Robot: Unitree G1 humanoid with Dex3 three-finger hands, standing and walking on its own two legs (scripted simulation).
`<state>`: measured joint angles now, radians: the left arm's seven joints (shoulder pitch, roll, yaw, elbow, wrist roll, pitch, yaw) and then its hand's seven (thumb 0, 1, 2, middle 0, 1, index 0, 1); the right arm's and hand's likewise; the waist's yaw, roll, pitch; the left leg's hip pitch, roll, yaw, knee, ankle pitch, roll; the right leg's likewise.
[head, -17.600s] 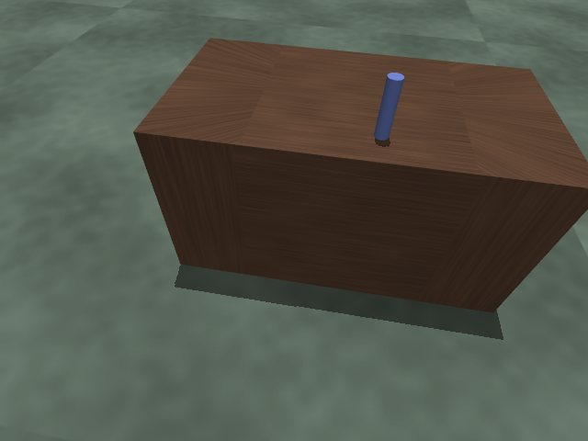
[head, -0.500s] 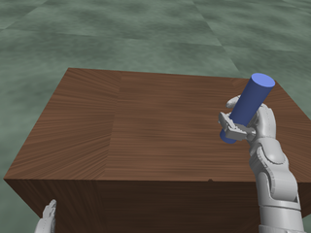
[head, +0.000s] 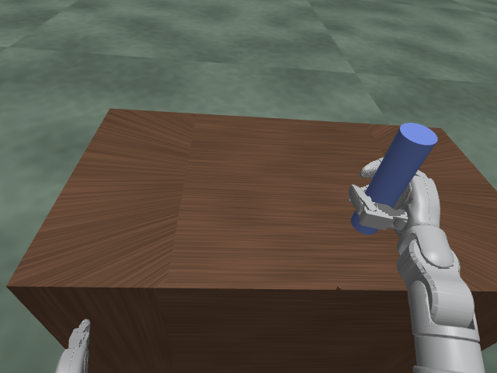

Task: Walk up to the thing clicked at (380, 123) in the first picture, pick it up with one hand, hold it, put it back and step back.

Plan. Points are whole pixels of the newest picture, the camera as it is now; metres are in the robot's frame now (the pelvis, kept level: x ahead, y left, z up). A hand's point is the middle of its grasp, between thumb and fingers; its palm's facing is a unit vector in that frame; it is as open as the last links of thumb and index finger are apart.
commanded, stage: hold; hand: right
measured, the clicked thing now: (387, 185) +0.33 -0.18 +0.20
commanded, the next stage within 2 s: crouch in 0.86 s
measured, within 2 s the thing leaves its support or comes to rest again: neither
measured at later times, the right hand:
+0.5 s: hand (369, 199) +0.33 -0.17 +0.17, palm faces +0.17 +0.99 +0.00, open 6.0 cm
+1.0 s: hand (371, 193) +0.33 -0.17 +0.18, palm faces +0.16 +0.99 -0.01, open 6.0 cm
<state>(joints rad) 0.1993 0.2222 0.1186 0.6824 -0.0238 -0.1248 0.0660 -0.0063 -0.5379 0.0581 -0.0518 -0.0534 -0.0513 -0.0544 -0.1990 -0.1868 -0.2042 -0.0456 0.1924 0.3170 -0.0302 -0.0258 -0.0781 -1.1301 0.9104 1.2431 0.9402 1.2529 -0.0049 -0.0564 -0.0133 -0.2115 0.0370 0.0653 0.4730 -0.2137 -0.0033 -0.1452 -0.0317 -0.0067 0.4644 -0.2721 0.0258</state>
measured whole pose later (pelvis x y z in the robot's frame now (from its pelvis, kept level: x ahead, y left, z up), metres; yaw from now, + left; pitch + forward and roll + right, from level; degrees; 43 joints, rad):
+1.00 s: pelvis -0.01 +0.00 +0.00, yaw +0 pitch -3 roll +0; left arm 0.20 0.23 0.12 0.69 -0.02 -0.13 0.07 -0.01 -0.54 0.06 -0.05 -0.05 -0.05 -0.05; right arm -0.23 -0.19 -0.20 -0.03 0.19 0.32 -0.03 -0.03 -0.07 -1.14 0.92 1.24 0.95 1.25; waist 0.00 -0.05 -0.01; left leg -0.21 0.04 0.06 0.47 -0.20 0.00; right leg -0.14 -0.03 -0.01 0.46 -0.26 0.03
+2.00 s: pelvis -0.01 -0.01 -0.02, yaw +2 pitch +8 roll +1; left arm 0.21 0.21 0.06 0.56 0.00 -0.13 0.07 -0.01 -0.56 0.07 -0.06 -0.05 -0.06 -0.06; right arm -0.58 -0.35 -0.34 0.90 0.13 -0.28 0.05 -0.02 -0.08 -1.17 0.92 1.25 0.95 1.25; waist 0.10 0.02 -0.05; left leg -0.53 0.03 0.04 0.63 -0.24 -0.01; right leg -0.48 -0.05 -0.02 0.68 -0.34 0.01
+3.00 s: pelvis -0.03 -0.01 -0.07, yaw +2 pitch +18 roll +2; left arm 0.36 0.23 0.04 0.14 0.04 -0.09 0.01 -0.01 -0.56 0.08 -0.06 -0.05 -0.05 -0.06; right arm -0.73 -0.46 -0.47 1.10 0.06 -0.42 0.07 -0.02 -0.09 -1.17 0.91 1.26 0.94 1.27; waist 0.18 0.03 -0.11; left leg -0.95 0.02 0.04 0.99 -0.36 -0.01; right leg -0.90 -0.06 0.00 1.06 -0.48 0.02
